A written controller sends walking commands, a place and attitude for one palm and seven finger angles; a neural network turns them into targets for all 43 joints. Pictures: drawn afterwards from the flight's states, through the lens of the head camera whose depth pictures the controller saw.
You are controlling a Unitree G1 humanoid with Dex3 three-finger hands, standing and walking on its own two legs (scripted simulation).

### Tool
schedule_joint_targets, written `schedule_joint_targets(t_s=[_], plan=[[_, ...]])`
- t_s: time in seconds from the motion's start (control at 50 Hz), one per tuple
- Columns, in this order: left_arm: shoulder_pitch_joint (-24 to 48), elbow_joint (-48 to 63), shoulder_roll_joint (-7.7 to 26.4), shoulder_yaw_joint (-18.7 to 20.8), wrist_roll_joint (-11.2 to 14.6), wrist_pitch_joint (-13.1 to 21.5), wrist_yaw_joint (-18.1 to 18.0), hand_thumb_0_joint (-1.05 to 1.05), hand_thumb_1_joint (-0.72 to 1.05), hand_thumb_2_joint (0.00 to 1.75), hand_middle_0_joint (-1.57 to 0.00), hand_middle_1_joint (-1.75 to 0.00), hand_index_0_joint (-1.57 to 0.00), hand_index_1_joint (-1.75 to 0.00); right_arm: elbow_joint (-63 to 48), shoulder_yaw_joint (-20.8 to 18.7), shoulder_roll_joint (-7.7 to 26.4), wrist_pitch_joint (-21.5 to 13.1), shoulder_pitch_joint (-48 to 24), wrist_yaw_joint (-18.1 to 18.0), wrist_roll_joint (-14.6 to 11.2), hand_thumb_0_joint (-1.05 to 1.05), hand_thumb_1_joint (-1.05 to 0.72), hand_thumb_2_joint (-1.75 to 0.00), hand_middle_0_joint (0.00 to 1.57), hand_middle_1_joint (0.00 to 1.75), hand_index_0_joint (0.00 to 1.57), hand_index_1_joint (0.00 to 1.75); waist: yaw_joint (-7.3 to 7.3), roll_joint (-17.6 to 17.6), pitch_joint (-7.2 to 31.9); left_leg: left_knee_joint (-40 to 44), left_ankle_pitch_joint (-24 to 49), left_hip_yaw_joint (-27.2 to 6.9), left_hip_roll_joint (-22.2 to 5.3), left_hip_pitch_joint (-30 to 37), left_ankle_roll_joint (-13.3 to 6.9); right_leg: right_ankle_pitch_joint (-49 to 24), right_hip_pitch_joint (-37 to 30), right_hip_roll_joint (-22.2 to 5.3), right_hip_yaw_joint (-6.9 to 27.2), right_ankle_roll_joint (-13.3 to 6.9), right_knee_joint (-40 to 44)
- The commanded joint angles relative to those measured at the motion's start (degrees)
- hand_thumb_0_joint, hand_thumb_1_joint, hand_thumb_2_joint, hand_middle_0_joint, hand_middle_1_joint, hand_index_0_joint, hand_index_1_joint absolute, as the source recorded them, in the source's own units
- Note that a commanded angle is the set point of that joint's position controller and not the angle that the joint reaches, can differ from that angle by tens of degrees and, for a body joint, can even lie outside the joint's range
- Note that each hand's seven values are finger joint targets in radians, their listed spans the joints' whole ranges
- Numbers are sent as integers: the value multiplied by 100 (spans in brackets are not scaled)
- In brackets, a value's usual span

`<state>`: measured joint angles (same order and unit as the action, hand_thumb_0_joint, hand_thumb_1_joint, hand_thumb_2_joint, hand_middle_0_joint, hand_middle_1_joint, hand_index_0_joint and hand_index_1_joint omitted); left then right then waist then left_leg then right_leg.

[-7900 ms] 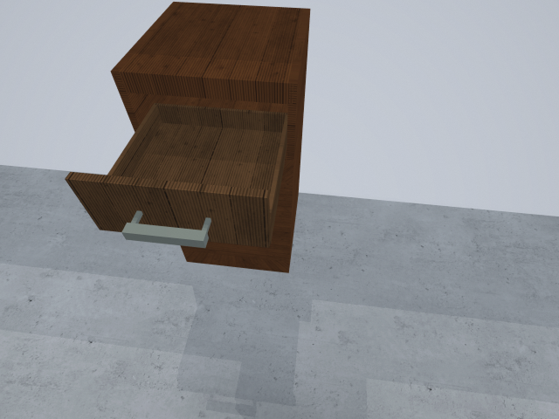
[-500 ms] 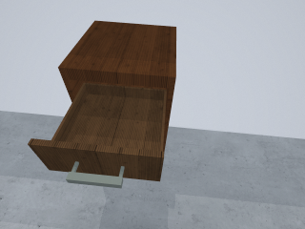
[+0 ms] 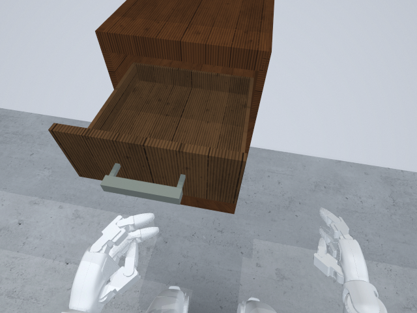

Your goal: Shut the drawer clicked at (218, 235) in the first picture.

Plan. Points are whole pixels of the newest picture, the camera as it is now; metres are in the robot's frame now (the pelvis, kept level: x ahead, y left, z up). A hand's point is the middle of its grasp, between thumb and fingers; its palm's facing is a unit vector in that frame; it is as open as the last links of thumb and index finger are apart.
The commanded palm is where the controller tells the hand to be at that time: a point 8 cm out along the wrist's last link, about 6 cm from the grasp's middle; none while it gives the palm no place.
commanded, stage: raise the hand and make a fist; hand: left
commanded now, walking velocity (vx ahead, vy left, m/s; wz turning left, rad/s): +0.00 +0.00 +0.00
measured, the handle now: (145, 181) +0.36 +0.17 +0.03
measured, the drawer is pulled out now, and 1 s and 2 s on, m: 0.29 0.29 0.29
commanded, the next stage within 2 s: bring the fist close to the handle in 1.44 s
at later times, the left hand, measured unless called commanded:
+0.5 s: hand (130, 255) +0.19 +0.14 +0.09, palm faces -0.07 -1.00 -0.03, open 3.4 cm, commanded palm +0.15 +0.20 +0.09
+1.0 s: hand (124, 258) +0.18 +0.14 +0.13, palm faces -0.07 -1.00 -0.03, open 3.3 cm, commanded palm +0.14 +0.19 +0.13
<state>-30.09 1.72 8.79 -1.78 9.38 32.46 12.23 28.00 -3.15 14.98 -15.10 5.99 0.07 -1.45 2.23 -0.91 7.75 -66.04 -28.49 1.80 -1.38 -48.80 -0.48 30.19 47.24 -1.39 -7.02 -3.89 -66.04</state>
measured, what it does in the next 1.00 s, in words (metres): stands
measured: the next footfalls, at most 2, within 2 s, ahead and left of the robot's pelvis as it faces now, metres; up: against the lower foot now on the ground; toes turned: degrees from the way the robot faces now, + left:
none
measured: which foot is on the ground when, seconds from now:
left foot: down 0.00-1.00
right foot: down 0.00-1.00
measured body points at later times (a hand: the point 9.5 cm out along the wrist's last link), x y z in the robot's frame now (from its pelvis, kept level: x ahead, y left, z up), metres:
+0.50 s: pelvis +0.02 +0.00 +0.02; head +0.06 -0.01 +0.47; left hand +0.19 +0.20 +0.09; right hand +0.18 -0.25 -0.05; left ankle +0.04 +0.12 -0.65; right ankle +0.03 -0.08 -0.65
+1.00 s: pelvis +0.03 +0.01 +0.03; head +0.05 +0.00 +0.48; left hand +0.18 +0.19 +0.13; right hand +0.24 -0.20 -0.02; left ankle +0.04 +0.12 -0.65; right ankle +0.03 -0.08 -0.65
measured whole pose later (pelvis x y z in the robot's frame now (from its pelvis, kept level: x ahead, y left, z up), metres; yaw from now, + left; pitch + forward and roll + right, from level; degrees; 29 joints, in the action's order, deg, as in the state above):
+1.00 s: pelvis +0.03 +0.01 +0.03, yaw +0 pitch +8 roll -1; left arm -43.0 23.3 10.5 -2.9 10.1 17.3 10.0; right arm 24.5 1.5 11.2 -9.9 13.3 -1.2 -2.8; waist 1.1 2.7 7.5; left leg -56.8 -27.2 1.2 -1.2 -37.9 -1.2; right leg 27.9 35.4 -0.6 -7.3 -2.5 -54.9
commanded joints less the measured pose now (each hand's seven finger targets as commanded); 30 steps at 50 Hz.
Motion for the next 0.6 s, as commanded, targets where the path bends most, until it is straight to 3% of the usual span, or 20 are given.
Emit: schedule_joint_targets(t_s=[0.0, 0.02, 0.1, 0.18, 0.2, 0.22, 0.28, 0.36, 0.44, 0.48, 0.58], plan=[[517, 1983, 509, 235, 198, -323, -26, 0, 90, 90, -68, -82, -68, -82, -1047, 6, 497, -21, 245, -187, -102, 0, -90, -90, 20, 30, 20, 30, -380, 129, 764, 1024, 315, -272, 148, 483, -181, 135, -680, 60, 1045, 210, 1876], [541, 2138, 578, 267, 230, -420, 0, 0, 90, 90, -70, -84, -70, -84, -1054, 25, 464, -8, 281, -227, -94, 0, -90, -90, 20, 30, 20, 30, -389, 166, 900, 966, 421, -256, 149, 490, -190, 58, -819, 43, 1112, 233, 1934], [377, 1908, 591, 399, 290, -710, 102, 0, 90, 90, -78, -93, -78, -93, -937, 98, 392, -15, 285, -299, -77, 0, -90, -90, 20, 30, 20, 30, -405, 81, 848, 939, 793, -312, 122, 516, -169, -459, -983, 49, 1018, 282, 1931], [-100, 1518, 705, 720, 341, -948, 98, 0, 90, 90, -86, -101, -86, -101, -866, 95, 352, 5, 133, -313, -84, 0, -90, -90, 20, 30, 20, 30, -262, -115, 709, 1085, 844, -319, 135, 469, -135, -487, -1210, 3, 1006, 326, 2033], [-173, 1676, 580, 615, 377, -963, 104, 0, 90, 90, -88, -104, -88, -104, -922, 112, 331, -3, 150, -301, -77, 0, -90, -90, 20, 30, 20, 30, -246, -142, 773, 1121, 894, -320, 144, 494, -138, -562, -1308, -36, 1015, 346, 2043], [-250, 1720, 734, 799, 393, -974, 79, 0, 90, 90, -90, -106, -90, -106, -907, 86, 319, 12, 147, -306, -91, 0, -90, -90, 20, 30, 20, 30, -203, -127, 807, 1153, 890, -304, 144, 510, -130, -563, -1387, -52, 1030, 351, 2067], [-447, 1911, 772, 874, 386, -901, -30, 0, 90, 90, -96, -112, -96, -112, -882, 60, 303, 7, 133, -315, -91, 0, -90, -90, 20, 30, 20, 30, -160, -99, 761, 1238, 1006, -292, 138, 601, -132, -710, -1457, -58, 994, 348, 2076], [-580, 2245, 630, 638, 382, -656, -81, 0, 90, 90, -104, -121, -104, -121, -852, 20, 329, -82, 251, -287, -87, 0, -90, -90, 20, 30, 20, 30, -248, 40, 746, 1317, 1139, -280, 129, 823, -144, -955, -1367, -28, 855, 325, 2006], [-1006, 2353, 509, 491, 333, -559, -123, 0, 90, 90, -112, -130, -112, -130, -875, -31, 348, -101, 304, -237, -84, 0, -90, -90, 20, 30, 20, 30, -234, 53, 777, 1384, 1328, -270, 135, 962, -145, -1329, -1414, -12, 729, 315, 1926], [-1043, 2339, 569, 494, 262, -579, -159, 0, 90, 90, -116, -134, -116, -134, -869, -43, 369, -67, 272, -243, -87, 0, -90, -90, 20, 30, 20, 30, -261, -133, 642, 1419, 1313, -292, 116, 968, -158, -1302, -1367, 13, 698, 313, 1944], [-1153, 2727, 550, 353, 190, -658, -214, 0, 90, 90, -126, -145, -126, -145, -1039, -23, 377, 24, 271, -226, -104, 0, -90, -90, 20, 30, 20, 30, -249, 226, 623, 1540, 1309, -276, 110, 1199, -172, -1292, -1327, 58, 576, 276, 1913]])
